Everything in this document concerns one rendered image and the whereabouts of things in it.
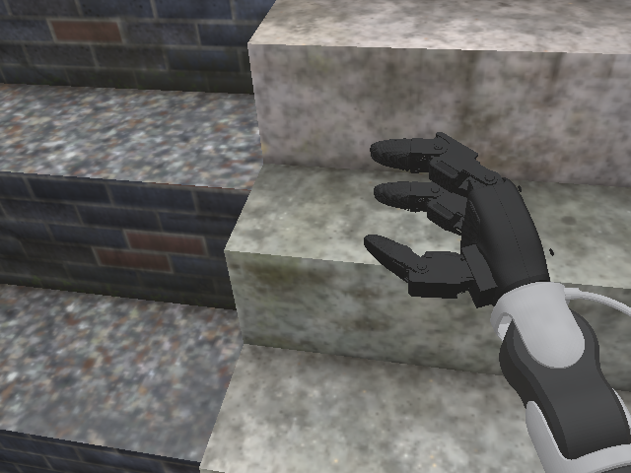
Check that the stairs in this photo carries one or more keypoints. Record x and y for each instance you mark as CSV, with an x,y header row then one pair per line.
x,y
342,371

